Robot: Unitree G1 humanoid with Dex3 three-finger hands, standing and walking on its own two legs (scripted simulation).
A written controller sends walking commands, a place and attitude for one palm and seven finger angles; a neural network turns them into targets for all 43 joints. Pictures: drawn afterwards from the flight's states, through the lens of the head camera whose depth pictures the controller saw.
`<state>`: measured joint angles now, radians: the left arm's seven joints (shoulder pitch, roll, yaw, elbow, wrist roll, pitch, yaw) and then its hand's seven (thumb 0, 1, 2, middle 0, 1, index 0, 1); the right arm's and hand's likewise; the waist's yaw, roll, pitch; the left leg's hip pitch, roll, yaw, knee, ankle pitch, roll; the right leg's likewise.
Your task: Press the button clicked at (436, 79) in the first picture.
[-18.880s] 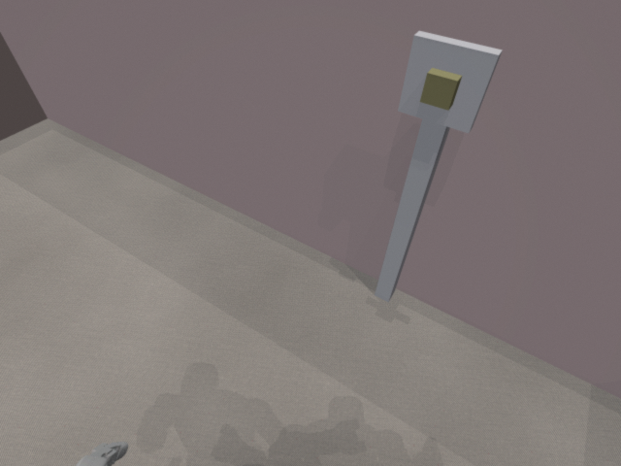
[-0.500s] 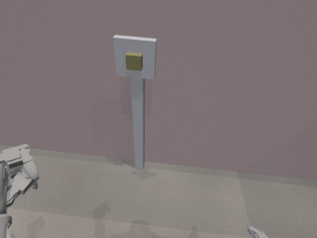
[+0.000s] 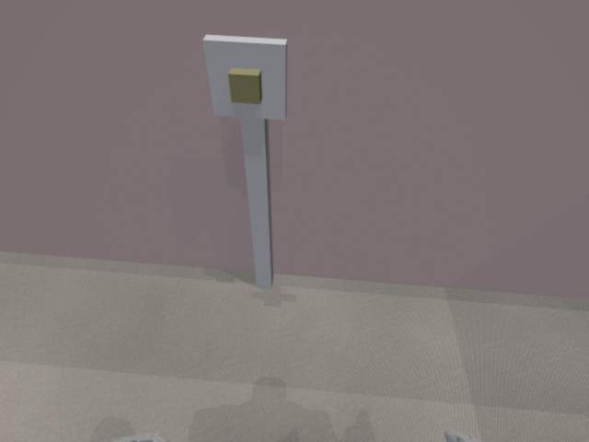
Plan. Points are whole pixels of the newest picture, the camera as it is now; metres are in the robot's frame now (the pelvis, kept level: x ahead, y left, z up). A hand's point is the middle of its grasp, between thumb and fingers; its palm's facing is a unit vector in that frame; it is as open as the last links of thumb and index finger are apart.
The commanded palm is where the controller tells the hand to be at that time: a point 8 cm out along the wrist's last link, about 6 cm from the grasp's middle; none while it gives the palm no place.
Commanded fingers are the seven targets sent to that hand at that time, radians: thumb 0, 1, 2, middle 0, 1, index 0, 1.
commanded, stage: let the arm hang, fingers relaxed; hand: left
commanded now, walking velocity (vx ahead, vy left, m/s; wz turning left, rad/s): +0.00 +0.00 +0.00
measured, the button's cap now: (246, 85) +0.78 +0.14 +0.11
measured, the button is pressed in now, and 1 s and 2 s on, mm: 0 0 0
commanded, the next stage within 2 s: stand and wait in 0.86 s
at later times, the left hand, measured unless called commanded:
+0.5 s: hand out of the picture -0.06 +0.21 -0.16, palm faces +0.03 -0.96 -0.27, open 6.9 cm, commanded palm none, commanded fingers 0.00 0.90 0.90 -0.20 -0.30 -0.20 -0.30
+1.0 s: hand out of the picture +0.02 +0.16 -0.16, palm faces +0.02 -0.98 -0.21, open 7.4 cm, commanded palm none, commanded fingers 0.00 0.90 0.90 -0.20 -0.30 -0.20 -0.30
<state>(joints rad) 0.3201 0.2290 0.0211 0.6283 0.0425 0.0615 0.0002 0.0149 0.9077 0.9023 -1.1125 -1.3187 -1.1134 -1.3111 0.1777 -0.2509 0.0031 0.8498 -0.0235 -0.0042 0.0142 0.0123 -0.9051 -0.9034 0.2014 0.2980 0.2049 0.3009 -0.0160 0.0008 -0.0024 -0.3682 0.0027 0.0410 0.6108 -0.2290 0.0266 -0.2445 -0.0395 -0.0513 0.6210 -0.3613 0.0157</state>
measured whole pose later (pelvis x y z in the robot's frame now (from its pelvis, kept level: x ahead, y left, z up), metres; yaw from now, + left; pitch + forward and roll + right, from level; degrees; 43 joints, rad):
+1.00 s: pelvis +0.00 -0.02 +0.02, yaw +0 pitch -2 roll +0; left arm 0.23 0.17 0.01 1.14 0.01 0.00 0.02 0.01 0.91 0.90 -0.20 -0.30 -0.20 -0.29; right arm 0.25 -0.16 -0.02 1.13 -0.01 0.01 -0.02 0.01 -0.91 -0.90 0.20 0.30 0.20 0.30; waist -0.01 0.01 0.06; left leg -0.25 0.03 0.02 0.42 -0.14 -0.01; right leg -0.12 0.00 -0.07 0.43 -0.27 -0.02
